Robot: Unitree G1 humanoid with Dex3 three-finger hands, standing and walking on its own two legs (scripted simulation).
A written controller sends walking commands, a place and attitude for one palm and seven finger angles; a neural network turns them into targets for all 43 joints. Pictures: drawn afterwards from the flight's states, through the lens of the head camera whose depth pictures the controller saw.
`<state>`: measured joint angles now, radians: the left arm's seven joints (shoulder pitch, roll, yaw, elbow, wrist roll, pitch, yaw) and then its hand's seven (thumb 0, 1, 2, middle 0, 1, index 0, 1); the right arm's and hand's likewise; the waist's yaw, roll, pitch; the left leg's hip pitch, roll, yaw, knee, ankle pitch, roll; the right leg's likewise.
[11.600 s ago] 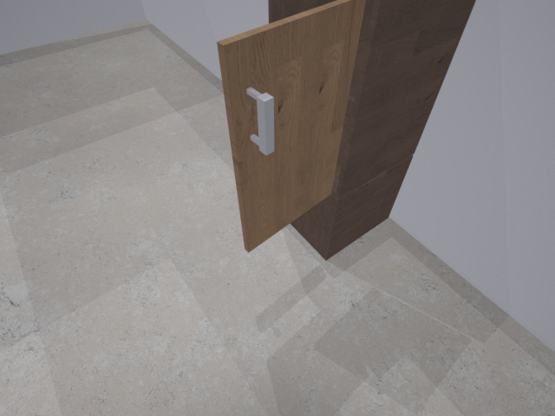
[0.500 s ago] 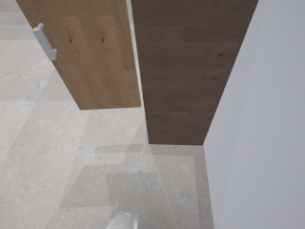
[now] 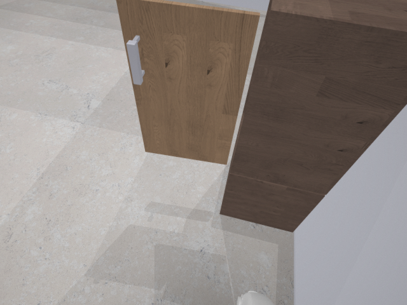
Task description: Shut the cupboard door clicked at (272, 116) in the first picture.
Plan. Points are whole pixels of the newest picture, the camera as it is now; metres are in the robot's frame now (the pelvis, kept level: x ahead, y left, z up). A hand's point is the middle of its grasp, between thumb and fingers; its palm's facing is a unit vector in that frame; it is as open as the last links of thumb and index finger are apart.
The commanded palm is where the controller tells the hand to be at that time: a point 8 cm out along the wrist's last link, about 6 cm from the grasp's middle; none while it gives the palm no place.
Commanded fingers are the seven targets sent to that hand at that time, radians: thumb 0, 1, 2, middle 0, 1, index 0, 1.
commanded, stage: take the last steps up to it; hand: left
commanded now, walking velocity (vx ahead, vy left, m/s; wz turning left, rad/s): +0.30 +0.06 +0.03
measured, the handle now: (137, 60) +0.69 +0.26 +0.09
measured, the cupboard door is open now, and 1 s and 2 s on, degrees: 95 95 95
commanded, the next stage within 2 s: come to a stop and stand still in 0.40 s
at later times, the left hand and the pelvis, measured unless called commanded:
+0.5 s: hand (145, 255) +0.25 +0.16 -0.16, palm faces +0.10 -0.97 -0.22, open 7.0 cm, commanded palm none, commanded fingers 0.00 0.90 0.90 -0.20 -0.30 -0.20 -0.30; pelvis +0.17 -0.03 +0.00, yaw +3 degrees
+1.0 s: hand (123, 263) +0.23 +0.21 -0.19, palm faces +0.05 -0.97 -0.23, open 7.4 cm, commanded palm none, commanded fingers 0.00 0.90 0.90 -0.20 -0.30 -0.20 -0.30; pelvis +0.20 +0.01 -0.01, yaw -1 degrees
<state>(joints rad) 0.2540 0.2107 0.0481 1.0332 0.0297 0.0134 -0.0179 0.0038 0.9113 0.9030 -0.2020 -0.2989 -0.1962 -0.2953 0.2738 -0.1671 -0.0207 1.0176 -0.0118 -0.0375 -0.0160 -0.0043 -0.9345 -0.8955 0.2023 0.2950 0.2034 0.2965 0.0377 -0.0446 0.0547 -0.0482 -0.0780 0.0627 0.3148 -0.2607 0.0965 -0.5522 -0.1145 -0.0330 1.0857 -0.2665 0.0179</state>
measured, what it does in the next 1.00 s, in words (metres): walks ahead: right foot, then left foot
